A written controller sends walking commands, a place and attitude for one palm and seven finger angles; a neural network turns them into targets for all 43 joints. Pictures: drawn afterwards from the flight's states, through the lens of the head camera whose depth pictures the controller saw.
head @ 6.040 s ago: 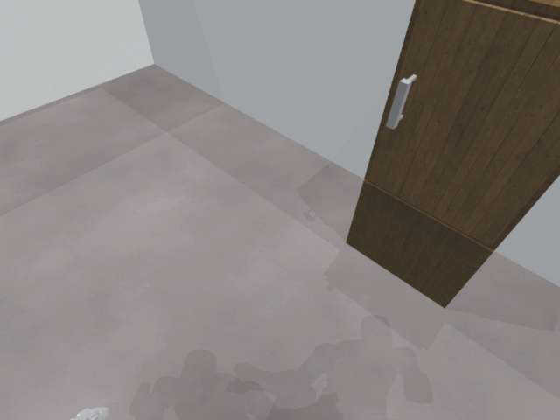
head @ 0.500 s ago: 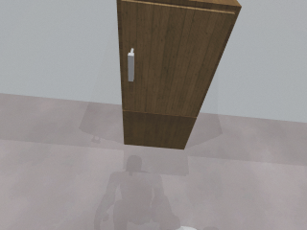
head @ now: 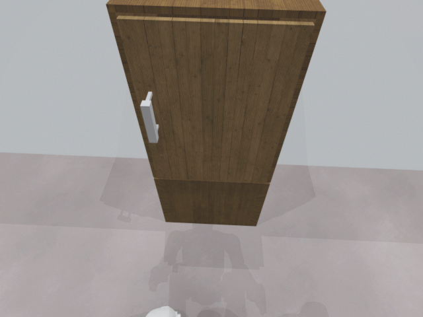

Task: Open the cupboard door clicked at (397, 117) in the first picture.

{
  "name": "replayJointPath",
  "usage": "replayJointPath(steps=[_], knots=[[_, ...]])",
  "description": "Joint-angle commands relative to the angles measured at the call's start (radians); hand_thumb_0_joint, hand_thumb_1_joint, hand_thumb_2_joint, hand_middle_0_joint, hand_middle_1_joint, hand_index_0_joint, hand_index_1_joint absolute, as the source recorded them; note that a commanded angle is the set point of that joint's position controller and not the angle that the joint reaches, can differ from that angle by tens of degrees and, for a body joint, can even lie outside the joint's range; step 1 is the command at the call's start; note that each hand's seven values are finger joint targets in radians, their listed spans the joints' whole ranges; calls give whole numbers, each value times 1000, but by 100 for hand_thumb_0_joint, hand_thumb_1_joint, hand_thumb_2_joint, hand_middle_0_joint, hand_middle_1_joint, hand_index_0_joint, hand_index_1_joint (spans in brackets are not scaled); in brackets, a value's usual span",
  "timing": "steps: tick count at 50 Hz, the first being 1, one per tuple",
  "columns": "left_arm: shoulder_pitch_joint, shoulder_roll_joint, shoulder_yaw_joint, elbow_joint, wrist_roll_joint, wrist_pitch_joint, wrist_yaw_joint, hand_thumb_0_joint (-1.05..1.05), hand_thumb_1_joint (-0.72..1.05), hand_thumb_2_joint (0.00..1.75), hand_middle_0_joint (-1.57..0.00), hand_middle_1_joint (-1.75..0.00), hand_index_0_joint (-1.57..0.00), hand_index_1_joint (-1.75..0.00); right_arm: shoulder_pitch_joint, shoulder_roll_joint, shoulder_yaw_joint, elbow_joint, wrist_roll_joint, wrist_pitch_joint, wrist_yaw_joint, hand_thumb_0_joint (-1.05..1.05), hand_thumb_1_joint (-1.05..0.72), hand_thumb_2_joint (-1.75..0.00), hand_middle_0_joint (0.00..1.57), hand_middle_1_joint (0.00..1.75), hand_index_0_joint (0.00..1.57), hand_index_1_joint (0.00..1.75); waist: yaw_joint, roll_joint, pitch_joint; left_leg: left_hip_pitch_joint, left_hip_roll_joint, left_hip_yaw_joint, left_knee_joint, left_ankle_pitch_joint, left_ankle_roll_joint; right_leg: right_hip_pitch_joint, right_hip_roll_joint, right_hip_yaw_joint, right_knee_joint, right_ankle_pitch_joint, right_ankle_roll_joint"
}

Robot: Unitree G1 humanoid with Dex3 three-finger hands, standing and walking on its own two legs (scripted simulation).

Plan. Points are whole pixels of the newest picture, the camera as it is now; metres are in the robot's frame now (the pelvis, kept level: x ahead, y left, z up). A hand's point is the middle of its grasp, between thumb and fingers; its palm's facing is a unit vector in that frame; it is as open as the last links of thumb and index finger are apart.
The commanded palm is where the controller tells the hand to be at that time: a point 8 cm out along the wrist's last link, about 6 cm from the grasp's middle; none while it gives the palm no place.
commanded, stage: come to a stop and stand still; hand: left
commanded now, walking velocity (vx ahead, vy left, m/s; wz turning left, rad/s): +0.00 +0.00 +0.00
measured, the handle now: (151, 117) +0.62 +0.19 -0.01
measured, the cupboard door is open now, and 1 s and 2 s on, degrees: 0 0 0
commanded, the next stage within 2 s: look again from close up in 1.28 s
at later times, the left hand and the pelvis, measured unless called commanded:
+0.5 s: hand out of the picture +0.07 +0.19 -0.18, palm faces +0.03 -0.96 -0.27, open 7.4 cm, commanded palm none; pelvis +0.03 -0.01 -0.01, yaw -2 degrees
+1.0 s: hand out of the picture +0.02 +0.19 -0.18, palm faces +0.07 -0.97 -0.22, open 7.4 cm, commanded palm none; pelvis +0.01 +0.00 +0.00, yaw +0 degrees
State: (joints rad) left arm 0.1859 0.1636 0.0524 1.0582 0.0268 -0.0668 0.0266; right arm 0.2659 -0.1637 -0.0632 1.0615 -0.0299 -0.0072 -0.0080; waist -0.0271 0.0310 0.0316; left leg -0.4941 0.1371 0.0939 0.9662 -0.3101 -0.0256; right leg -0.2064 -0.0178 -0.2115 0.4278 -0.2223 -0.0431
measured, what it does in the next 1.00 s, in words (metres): steps on the spot: left foot, then right foot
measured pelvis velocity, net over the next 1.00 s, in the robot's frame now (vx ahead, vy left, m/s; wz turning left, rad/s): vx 0.01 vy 0.00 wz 0.00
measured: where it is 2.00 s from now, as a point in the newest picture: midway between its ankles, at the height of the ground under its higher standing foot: outside the picture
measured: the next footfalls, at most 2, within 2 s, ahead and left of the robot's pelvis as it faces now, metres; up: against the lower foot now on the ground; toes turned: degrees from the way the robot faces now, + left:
left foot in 0.12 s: +0.15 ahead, +0.13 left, +0.00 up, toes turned +8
right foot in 0.52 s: +0.05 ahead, -0.14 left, +0.00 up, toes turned -5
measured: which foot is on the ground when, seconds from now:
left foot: up 0.00-0.10, down 0.12-0.52, up 0.54-0.90, down 0.92-1.00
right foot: down 0.00-0.18, up 0.20-0.50, down 0.52-1.00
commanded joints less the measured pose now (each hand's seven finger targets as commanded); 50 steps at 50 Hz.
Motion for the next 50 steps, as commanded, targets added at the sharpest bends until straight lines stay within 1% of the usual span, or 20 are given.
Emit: replayJointPath(steps=[1,3,5,8,10,16,22,24,25,26,28,30,32,39,43,45,46,47,48,50], knots=[[87,117,6,-3,-3,-3,-9,0,90,90,-20,-30,-20,-30,48,1,19,-39,6,-14,18,0,-90,-90,20,30,20,30,23,-145,8,58,-13,9,-216,20,-8,11,-266,187,-191,205,-115],[73,110,0,6,-5,8,-2,0,90,90,-20,-30,-20,-30,31,-2,29,-35,10,-20,9,0,-90,-90,20,30,20,30,16,-126,2,157,-27,3,-358,89,-14,22,-241,157,-109,341,-91],[83,92,-13,14,-15,23,5,0,90,90,-20,-30,-20,-30,70,-39,36,-11,11,-28,1,0,-90,-90,20,30,20,30,1,-40,-47,354,-16,-21,-528,447,-8,-12,-158,110,6,325,-11],[175,65,-20,15,-19,64,19,0,90,90,-20,-30,-20,-30,29,-159,13,-22,20,-15,-25,0,-90,-90,20,30,20,30,33,215,-44,394,206,-185,-552,975,129,-61,-68,90,130,-112,80],[153,102,-8,-5,-15,87,18,0,90,90,-20,-30,-20,-30,42,-178,2,-26,17,-1,-46,0,-90,-90,20,30,20,30,5,223,-42,416,265,-241,-603,1115,199,-147,-40,149,413,-362,83],[119,92,27,-66,-8,107,7,0,90,90,-20,-30,-20,-30,-57,-182,-31,-90,12,18,-46,0,-90,-90,20,30,20,30,10,83,-163,453,232,-129,-561,859,211,-288,-21,242,720,-271,94],[155,43,16,-81,-8,102,0,0,90,90,-20,-30,-20,-30,-129,-172,-40,-113,1,27,-18,0,-90,-90,20,30,20,30,28,203,-122,238,175,-136,-636,240,171,-83,-30,153,346,-232,67],[238,49,11,-44,-5,83,1,0,90,90,-20,-30,-20,-30,-131,-153,-33,-108,7,32,-8,0,-90,-90,20,30,20,30,71,139,-109,122,104,-112,-603,-39,110,83,-18,116,94,-81,65],[265,98,12,-32,7,74,5,0,90,90,-20,-30,-20,-30,-114,-103,-25,-107,16,37,-1,0,-90,-90,20,30,20,30,79,-6,-79,45,18,-56,-504,-168,52,123,-80,190,-51,-99,53],[210,185,14,-56,13,60,7,0,90,90,-20,-30,-20,-30,-107,-33,-7,-129,27,48,9,0,-90,-90,20,30,20,30,57,-263,-11,-11,-76,-11,-315,-205,-15,-24,-306,527,-252,-385,-28],[88,245,29,-108,9,68,11,0,90,90,-20,-30,-20,-30,-163,-81,-12,-152,14,67,19,0,-90,-90,20,30,20,30,64,-285,93,41,-73,-91,-136,-164,4,-289,-381,651,-381,-595,-84],[14,204,22,-111,4,60,10,0,90,90,-20,-30,-20,-30,-65,-104,-17,-96,5,60,22,0,-90,-90,20,30,20,30,18,-231,113,20,-78,-110,-50,-49,10,-222,-305,508,-310,-381,-58],[27,186,20,-112,0,54,5,0,90,90,-20,-30,-20,-30,-2,-109,-15,-71,6,49,24,0,-90,-90,20,30,20,30,21,-207,64,12,-88,-85,-33,0,-6,-97,-260,377,-227,-141,-38],[171,196,31,-51,6,55,15,0,90,90,-20,-30,-20,-30,-57,-87,2,-109,17,35,10,0,-90,-90,20,30,20,30,100,-212,-22,40,-102,-58,-230,-119,-22,127,-312,381,-114,281,-111],[97,196,29,-44,-1,63,15,0,90,90,-20,-30,-20,-30,49,-70,9,-68,23,26,0,0,-90,-90,20,30,20,30,42,-241,-57,263,-123,-23,-488,19,-11,37,-253,319,-53,252,-64],[87,136,17,-49,-16,74,13,0,90,90,-20,-30,-20,-30,105,-115,10,-39,18,6,-6,0,-90,-90,20,30,20,30,25,-59,-92,437,-28,-111,-620,195,26,-90,-150,245,63,93,6],[96,90,8,-57,-17,80,8,0,90,90,-20,-30,-20,-30,91,-166,4,-47,11,2,-10,0,-90,-90,20,30,20,30,36,98,-77,392,97,-235,-641,279,79,-125,-83,172,113,-48,47],[94,65,0,-56,-14,78,6,0,90,90,-20,-30,-20,-30,55,-188,4,-58,10,6,-14,0,-90,-90,20,30,20,30,48,115,-45,309,145,-260,-668,258,117,-109,-59,140,134,-130,63],[66,60,-5,-41,-10,88,7,0,90,90,-20,-30,-20,-30,22,-168,7,-47,9,3,-20,0,-90,-90,20,30,20,30,42,214,-4,249,128,-271,-738,186,129,-93,-56,139,186,-171,69],[64,71,-12,-15,-8,89,1,0,90,90,-20,-30,-20,-30,-9,-128,22,-39,9,-1,-29,0,-90,-90,20,30,20,30,51,180,32,260,81,-207,-716,293,129,-93,-61,164,210,-151,61]])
